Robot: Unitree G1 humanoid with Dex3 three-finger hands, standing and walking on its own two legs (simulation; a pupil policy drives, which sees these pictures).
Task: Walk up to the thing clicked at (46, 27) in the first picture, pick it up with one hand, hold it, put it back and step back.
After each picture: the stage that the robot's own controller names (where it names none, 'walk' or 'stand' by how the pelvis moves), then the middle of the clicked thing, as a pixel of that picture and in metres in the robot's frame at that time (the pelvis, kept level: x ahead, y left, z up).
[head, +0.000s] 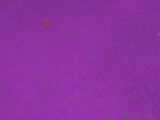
stand; (46, 23) +1.71 +0.49 -0.72
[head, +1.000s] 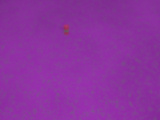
walk; (66, 29) +1.61 +0.18 -0.71
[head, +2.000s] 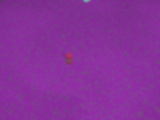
walk; (69, 58) +1.06 +0.09 -0.72
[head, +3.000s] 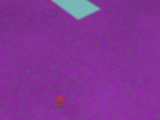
walk; (59, 101) +0.60 +0.16 -0.71
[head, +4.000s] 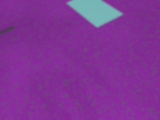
stand; out of the picture +0.38 +0.18 -0.70
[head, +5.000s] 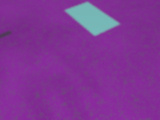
stand; out of the picture +0.35 +0.14 -0.72
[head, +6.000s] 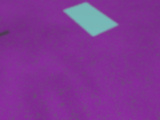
stand; out of the picture +0.35 +0.14 -0.73
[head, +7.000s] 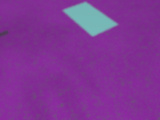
stand; out of the picture +0.33 +0.15 -0.73
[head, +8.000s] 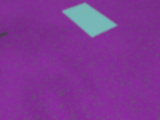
stand; out of the picture +0.34 +0.15 -0.73
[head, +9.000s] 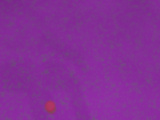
go down; (50, 107) +0.37 +0.17 -0.61
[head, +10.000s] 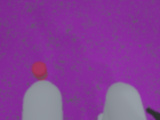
go down; (40, 71) +0.41 +0.21 -0.32
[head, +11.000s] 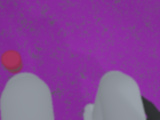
close in; (13, 62) +0.40 +0.23 -0.25
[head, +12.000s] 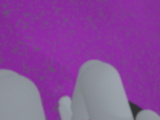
close; out of the picture +0.40 +0.25 -0.21
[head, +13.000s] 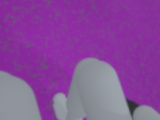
close; out of the picture +0.39 +0.26 -0.21
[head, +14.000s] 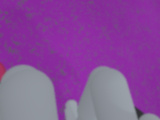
lift; out of the picture +0.32 +0.24 -0.18
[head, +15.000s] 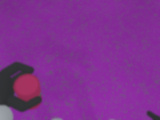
lift; (29, 93) +0.30 +0.18 +0.01
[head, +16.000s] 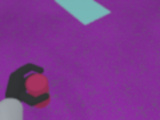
hold; (39, 91) +0.32 +0.16 +0.01
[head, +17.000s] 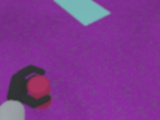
hold; (40, 93) +0.31 +0.16 +0.01
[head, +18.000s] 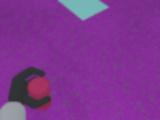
crouch; (41, 94) +0.31 +0.16 -0.02
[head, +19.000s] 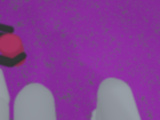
lower; (13, 51) +0.44 +0.21 -0.08
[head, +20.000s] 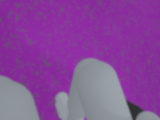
lower; out of the picture +0.42 +0.29 -0.21
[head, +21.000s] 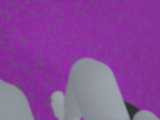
lower; out of the picture +0.42 +0.27 -0.22
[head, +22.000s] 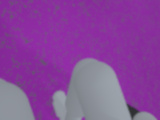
lower; out of the picture +0.41 +0.28 -0.22
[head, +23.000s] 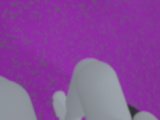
lower; out of the picture +0.41 +0.28 -0.22
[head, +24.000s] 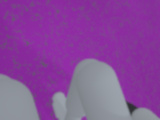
loosen; out of the picture +0.40 +0.26 -0.22
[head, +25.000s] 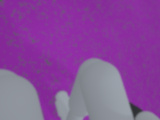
stand; out of the picture +0.40 +0.25 -0.23
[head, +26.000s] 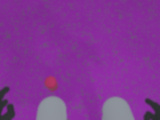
walk; (51, 84) +0.41 +0.18 -0.47
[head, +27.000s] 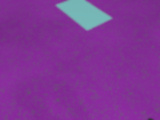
stand; out of the picture +0.36 +0.15 -0.66
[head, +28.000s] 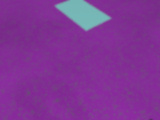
stand; out of the picture +0.36 +0.16 -0.67
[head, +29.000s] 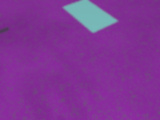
stand; out of the picture +0.36 +0.14 -0.71
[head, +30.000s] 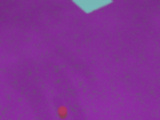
walk; (62, 112) +0.42 +0.11 -0.70
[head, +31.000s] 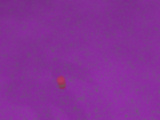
walk; (61, 82) +0.65 +0.20 -0.69
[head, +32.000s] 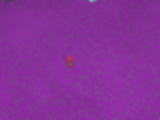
stand; (69, 62) +0.99 +0.14 -0.70
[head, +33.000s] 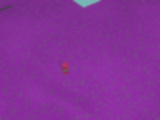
stand; (65, 68) +0.96 +0.18 -0.72
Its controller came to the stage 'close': yes
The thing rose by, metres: 0.71
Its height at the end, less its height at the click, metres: +0.00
